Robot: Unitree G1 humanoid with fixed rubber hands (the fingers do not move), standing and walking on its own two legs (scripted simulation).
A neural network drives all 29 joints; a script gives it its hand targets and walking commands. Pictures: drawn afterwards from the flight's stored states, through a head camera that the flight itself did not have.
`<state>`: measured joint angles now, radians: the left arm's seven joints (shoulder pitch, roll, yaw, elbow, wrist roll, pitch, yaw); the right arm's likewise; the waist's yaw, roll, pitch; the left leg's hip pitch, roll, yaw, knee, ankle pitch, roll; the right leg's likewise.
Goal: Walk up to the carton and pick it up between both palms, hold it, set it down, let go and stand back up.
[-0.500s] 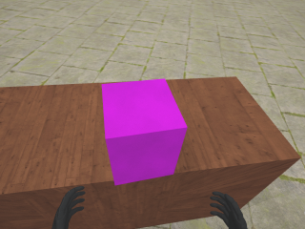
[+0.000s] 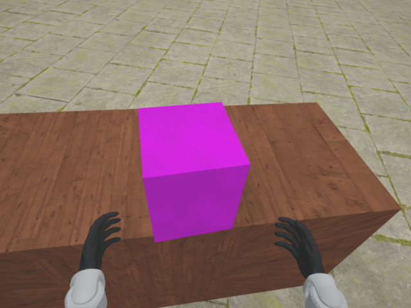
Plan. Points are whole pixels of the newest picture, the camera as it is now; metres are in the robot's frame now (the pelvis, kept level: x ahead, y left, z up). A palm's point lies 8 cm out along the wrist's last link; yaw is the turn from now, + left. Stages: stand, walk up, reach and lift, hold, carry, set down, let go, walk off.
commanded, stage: reach and lift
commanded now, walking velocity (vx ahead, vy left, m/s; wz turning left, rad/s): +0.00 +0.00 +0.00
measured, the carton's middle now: (188, 172) +0.42 +0.08 +0.01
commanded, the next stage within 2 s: none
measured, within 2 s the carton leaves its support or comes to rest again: neither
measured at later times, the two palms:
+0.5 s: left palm (83, 212) +0.25 +0.25 +0.07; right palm (303, 208) +0.30 -0.17 +0.06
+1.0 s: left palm (85, 168) +0.31 +0.25 +0.12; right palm (298, 160) +0.38 -0.15 +0.12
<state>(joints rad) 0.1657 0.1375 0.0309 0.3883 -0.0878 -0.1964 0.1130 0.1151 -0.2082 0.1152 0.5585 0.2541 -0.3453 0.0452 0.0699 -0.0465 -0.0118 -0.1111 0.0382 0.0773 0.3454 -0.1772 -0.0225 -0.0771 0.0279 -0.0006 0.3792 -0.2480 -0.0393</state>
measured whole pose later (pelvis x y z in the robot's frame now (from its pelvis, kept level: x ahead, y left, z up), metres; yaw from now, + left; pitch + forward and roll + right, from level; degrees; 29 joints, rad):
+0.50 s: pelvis +0.01 +0.00 +0.00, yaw -1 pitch -1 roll +0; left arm 0.04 0.14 0.15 -0.06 -0.07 0.32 0.06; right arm -0.07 -0.26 0.09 0.26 0.30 -0.01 -0.06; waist 0.10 -0.04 0.01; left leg -0.12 0.04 0.09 0.29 -0.15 -0.02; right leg -0.08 0.04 0.02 0.29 -0.20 -0.04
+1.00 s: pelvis -0.01 -0.01 +0.00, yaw +0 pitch +1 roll +0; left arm -0.36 0.20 0.23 0.09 -0.11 0.56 0.06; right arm -0.49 -0.29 0.08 0.41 0.36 0.25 -0.11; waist 0.09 -0.03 0.00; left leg -0.18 0.05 0.07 0.30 -0.13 -0.03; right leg -0.15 0.05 0.00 0.32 -0.19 -0.05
